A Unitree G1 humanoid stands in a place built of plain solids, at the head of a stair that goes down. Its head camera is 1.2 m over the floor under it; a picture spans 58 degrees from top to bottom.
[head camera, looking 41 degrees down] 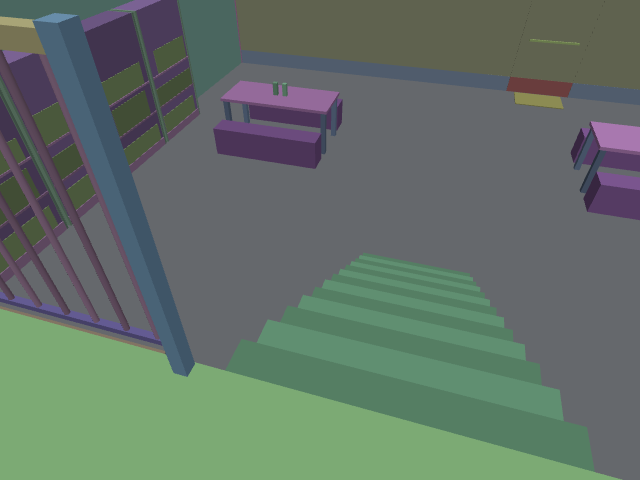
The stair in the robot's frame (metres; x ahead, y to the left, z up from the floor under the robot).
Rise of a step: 0.17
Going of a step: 0.24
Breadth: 1.22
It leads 16 degrees to the right of straight ahead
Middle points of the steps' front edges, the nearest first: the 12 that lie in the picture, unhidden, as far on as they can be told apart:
0.61 -0.21 0.00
0.83 -0.28 -0.17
1.06 -0.35 -0.35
1.29 -0.42 -0.52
1.52 -0.49 -0.70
1.75 -0.55 -0.87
1.98 -0.62 -1.04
2.21 -0.69 -1.22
2.44 -0.76 -1.39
2.67 -0.82 -1.57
2.90 -0.89 -1.74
3.13 -0.96 -1.91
